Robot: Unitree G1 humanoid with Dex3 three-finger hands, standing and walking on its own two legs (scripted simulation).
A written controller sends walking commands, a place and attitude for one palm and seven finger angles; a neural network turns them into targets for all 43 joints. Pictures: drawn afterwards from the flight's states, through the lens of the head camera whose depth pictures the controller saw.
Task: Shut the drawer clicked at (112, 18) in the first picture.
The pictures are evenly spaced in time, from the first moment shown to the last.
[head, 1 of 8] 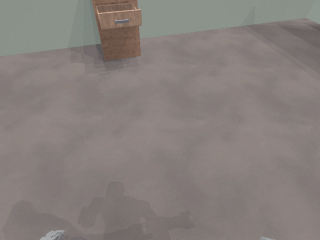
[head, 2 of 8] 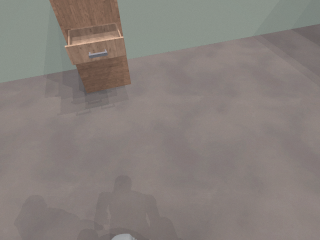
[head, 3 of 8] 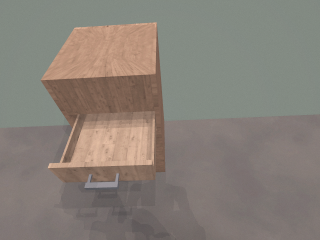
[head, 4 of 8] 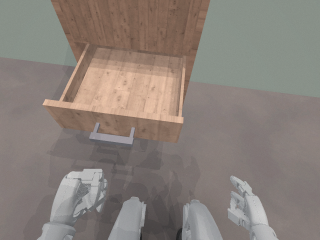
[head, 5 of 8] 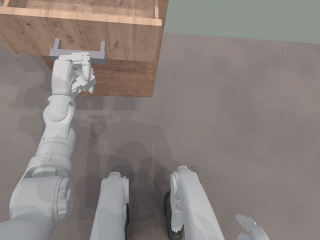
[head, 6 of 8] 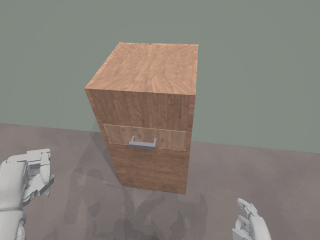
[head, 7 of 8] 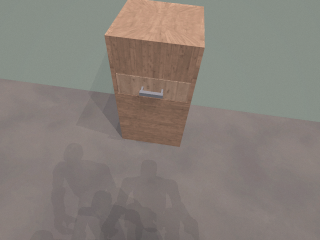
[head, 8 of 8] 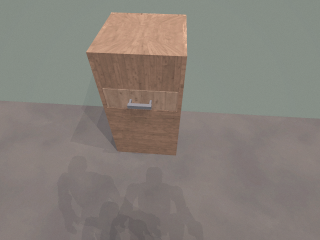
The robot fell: no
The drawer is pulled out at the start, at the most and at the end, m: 0.26 0.26 0.00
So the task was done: yes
